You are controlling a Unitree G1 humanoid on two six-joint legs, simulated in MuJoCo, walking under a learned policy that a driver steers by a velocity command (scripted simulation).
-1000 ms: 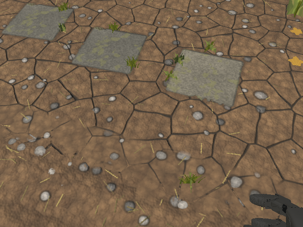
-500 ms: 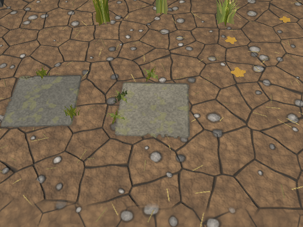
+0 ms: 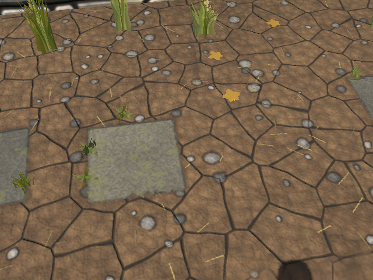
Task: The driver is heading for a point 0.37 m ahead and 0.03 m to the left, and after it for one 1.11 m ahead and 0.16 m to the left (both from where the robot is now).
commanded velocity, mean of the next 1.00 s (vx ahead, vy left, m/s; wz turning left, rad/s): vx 0.06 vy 0.00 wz -0.07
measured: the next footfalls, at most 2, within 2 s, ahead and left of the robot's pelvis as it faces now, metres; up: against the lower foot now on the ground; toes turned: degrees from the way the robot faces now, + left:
right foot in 0.32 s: +0.03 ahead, -0.13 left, +0.00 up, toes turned +1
right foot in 1.42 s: +0.44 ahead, -0.12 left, +0.00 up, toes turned -3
